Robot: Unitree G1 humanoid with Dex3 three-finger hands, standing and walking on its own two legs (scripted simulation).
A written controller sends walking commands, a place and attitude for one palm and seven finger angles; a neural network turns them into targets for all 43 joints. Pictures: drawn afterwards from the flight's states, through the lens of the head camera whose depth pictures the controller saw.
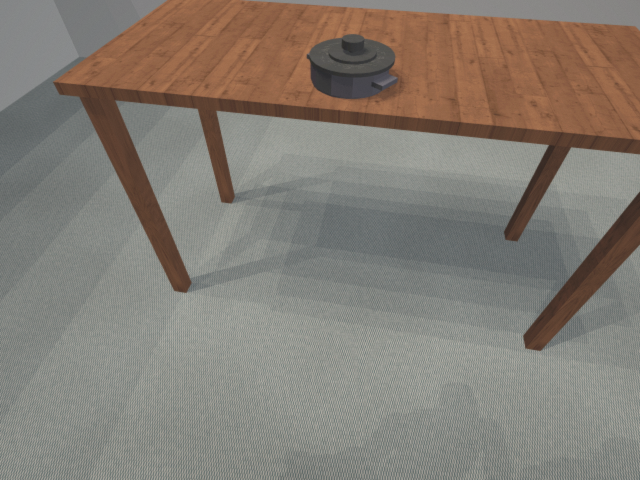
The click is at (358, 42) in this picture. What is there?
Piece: lid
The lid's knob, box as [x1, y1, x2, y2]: [342, 34, 363, 50]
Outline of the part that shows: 342,37 342,47 344,49 359,50 363,47 363,37 360,35 348,34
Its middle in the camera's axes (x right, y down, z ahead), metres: +0.07 -0.41 +0.81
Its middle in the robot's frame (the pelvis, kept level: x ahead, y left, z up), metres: +0.90 -0.02 +0.15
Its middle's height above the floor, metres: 0.93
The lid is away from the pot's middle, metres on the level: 0.00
